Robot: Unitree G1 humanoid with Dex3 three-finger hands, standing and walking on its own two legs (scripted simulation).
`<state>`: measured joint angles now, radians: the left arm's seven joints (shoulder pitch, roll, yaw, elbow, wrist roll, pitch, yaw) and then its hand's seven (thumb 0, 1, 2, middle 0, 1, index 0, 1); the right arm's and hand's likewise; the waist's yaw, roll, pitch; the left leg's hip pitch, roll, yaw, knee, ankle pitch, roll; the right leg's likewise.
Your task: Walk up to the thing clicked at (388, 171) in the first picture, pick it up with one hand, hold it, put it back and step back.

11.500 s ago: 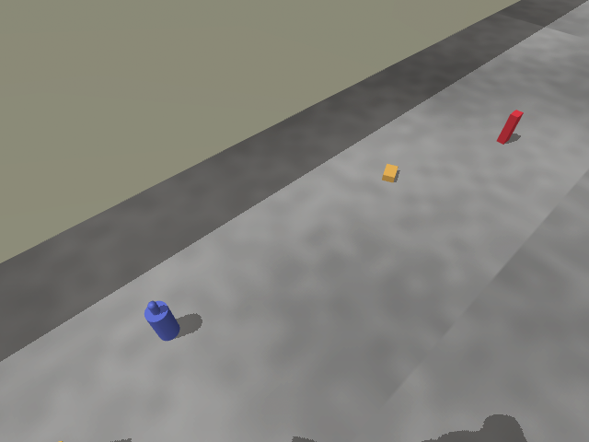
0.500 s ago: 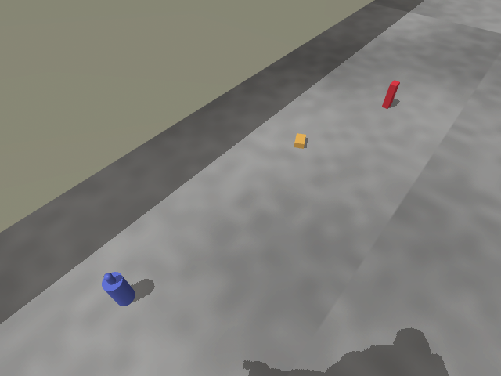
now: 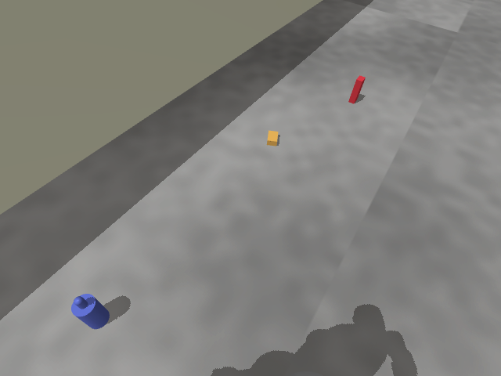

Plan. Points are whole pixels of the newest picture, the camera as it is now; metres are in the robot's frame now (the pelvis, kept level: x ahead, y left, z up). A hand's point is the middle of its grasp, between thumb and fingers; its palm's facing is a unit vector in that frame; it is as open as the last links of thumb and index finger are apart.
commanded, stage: walk up
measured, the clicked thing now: (272, 138) +1.47 -0.11 -0.76
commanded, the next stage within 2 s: stand in 1.72 s
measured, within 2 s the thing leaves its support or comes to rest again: neither
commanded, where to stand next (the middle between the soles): +0.07 -0.03 m, yaw -12 degrees
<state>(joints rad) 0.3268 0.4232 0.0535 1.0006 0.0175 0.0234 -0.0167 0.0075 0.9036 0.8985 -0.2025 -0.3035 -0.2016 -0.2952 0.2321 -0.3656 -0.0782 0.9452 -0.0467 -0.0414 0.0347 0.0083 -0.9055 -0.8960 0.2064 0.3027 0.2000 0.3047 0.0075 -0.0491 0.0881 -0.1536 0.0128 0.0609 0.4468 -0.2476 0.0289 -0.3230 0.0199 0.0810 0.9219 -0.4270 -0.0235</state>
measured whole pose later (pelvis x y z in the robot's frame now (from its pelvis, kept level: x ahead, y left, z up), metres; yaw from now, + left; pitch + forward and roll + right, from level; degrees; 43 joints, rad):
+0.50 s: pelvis +0.05 -0.02 -0.01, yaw -8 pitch -2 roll +2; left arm 0.12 0.35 0.03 0.79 0.03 0.04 -0.01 0.00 0.90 0.90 -0.20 -0.30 -0.20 -0.30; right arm 0.19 -0.38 -0.04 0.85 0.00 0.02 -0.01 0.01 -0.91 -0.90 0.21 0.30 0.20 0.30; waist 0.00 0.00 0.17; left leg -0.39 0.01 -0.01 1.07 -0.53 0.00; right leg -0.34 0.02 0.04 0.59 -0.21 -0.06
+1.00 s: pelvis +0.03 -0.02 -0.02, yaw -14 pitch -2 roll +0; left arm 0.24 0.42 0.05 0.91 0.01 0.04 -0.02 0.01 0.90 0.90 -0.20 -0.30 -0.20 -0.30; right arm 0.23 -0.40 -0.04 0.83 -0.05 -0.01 0.00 0.01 -0.90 -0.90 0.21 0.30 0.20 0.31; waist 0.00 -0.04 0.13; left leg -0.30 0.09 0.08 0.67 -0.33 -0.02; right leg -0.24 0.00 0.06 0.65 -0.43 0.02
